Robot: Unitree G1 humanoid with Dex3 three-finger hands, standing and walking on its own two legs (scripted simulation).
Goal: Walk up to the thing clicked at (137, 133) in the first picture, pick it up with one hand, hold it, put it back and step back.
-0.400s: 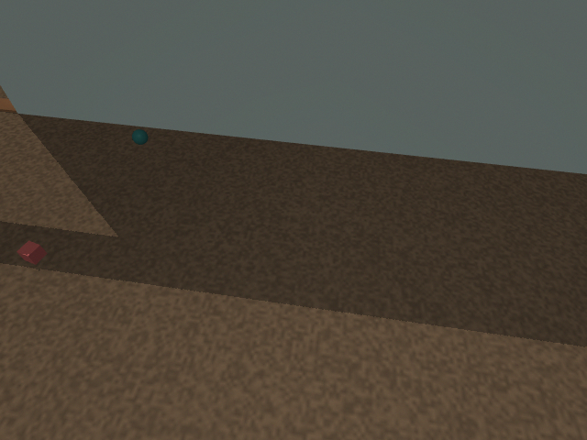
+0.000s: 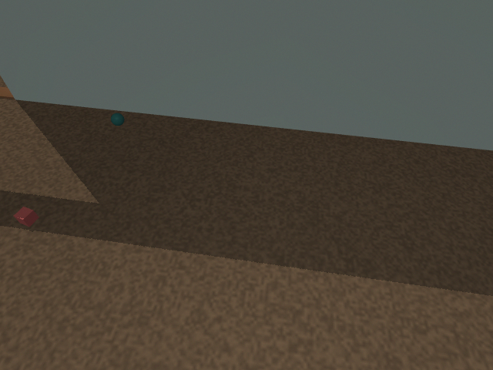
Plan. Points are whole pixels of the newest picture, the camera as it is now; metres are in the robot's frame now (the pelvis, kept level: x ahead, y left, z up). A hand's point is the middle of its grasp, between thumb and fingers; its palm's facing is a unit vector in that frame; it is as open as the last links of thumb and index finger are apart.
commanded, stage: stand
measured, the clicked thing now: (117, 119) +1.70 +0.79 -0.74
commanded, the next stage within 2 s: walk up in 0.72 s
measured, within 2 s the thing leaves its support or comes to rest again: neither
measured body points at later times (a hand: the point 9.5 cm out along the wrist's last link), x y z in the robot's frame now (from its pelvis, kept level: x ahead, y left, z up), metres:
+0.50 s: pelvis +0.00 +0.00 +0.00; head +0.02 +0.00 +0.45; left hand +0.08 +0.30 -0.13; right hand +0.08 -0.30 -0.13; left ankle +0.00 +0.12 -0.75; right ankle +0.00 -0.13 -0.75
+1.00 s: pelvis -0.02 -0.05 -0.02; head +0.05 -0.04 +0.43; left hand +0.06 +0.30 -0.12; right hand +0.11 -0.36 -0.15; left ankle +0.00 +0.11 -0.74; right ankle +0.00 -0.15 -0.75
